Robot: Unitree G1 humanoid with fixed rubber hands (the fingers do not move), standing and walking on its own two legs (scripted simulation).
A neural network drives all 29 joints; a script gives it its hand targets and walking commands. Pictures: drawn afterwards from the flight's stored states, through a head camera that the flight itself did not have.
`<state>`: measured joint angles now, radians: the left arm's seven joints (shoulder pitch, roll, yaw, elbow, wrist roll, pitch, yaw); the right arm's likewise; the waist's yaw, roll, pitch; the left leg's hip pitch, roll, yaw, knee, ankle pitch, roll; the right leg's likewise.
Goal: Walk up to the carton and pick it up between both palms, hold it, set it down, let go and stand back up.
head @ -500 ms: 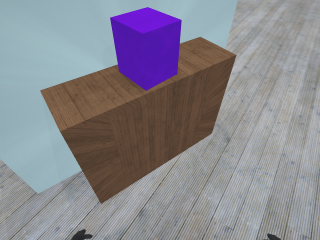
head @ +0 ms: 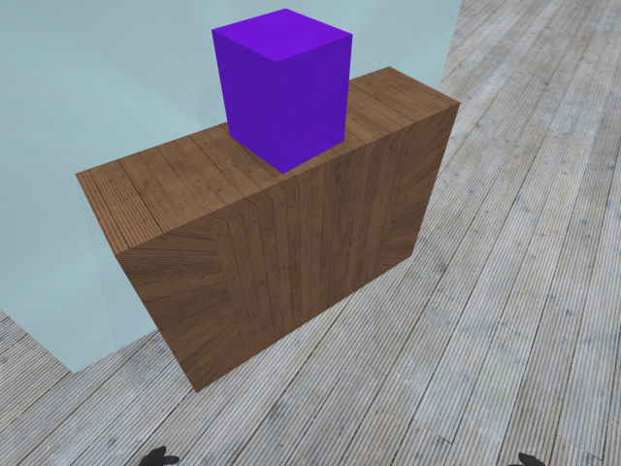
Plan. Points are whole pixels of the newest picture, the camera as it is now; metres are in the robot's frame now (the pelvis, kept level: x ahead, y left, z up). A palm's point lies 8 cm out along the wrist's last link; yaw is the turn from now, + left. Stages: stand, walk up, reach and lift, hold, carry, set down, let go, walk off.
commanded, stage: stand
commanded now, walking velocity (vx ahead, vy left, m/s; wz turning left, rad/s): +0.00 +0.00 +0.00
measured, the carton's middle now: (284, 90) +0.88 +0.09 +0.06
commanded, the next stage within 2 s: walk up in 0.48 s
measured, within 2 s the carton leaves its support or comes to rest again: neither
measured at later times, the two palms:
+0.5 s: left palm out of the picture +0.11 +0.25 -0.11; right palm out of the picture +0.11 -0.29 -0.10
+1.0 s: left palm out of the picture +0.14 +0.22 -0.11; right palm out of the picture +0.07 -0.40 -0.10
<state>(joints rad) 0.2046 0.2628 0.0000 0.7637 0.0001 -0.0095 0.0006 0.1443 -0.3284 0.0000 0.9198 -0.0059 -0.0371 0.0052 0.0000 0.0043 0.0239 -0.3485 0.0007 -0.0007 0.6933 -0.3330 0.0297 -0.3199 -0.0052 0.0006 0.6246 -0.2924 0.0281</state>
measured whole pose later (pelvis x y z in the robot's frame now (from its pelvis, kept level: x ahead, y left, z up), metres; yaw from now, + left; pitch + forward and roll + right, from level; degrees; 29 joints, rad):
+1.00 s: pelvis +0.04 -0.08 -0.01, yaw +3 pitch -1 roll +3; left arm 0.21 0.42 0.00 0.77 0.00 -0.02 -0.06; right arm 0.37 -0.39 0.00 0.94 -0.01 -0.07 0.00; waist 0.00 -0.09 0.03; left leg -0.30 0.00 -0.07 0.74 -0.39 -0.02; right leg -0.36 -0.03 -0.02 0.76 -0.36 -0.05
